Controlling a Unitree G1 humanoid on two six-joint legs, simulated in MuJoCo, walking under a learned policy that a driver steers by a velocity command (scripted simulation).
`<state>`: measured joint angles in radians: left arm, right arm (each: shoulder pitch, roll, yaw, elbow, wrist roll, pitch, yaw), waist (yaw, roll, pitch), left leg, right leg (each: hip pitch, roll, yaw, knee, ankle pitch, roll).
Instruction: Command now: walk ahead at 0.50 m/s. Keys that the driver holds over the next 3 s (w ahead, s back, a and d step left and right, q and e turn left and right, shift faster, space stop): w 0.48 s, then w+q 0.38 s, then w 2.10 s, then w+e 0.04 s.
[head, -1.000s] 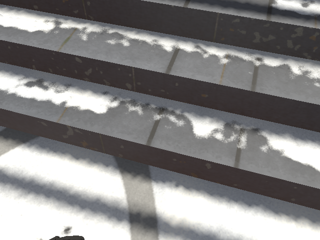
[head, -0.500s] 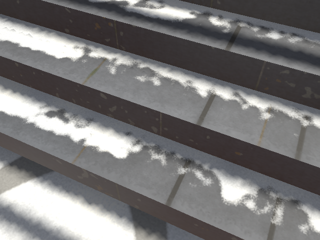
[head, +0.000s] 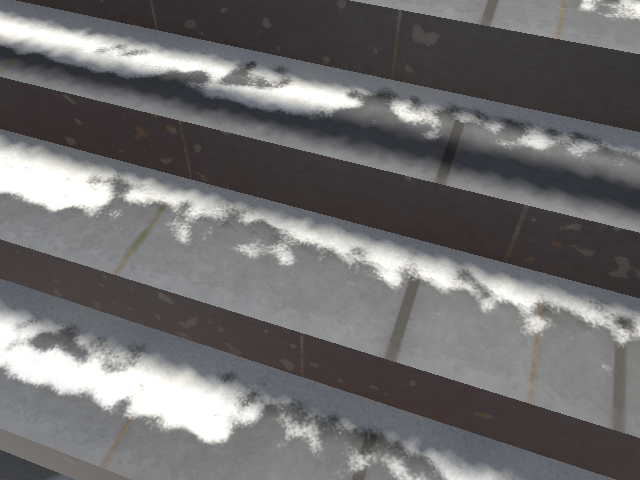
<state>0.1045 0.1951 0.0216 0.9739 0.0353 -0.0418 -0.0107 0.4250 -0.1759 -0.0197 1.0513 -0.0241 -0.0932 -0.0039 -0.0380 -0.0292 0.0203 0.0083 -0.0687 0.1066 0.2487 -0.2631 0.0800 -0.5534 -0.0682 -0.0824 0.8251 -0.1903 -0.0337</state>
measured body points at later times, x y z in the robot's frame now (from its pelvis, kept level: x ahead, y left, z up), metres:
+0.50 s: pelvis +0.22 -0.02 +0.00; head +0.26 -0.03 +0.45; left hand +0.07 +0.18 -0.12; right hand +0.45 -0.18 -0.10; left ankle +0.32 +0.08 -0.46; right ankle +0.12 -0.09 -0.74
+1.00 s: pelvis +0.50 +0.03 +0.15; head +0.51 +0.05 +0.60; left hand +0.67 +0.25 +0.05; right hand +0.43 -0.20 +0.02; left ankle +0.45 +0.06 -0.58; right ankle +0.64 -0.10 -0.25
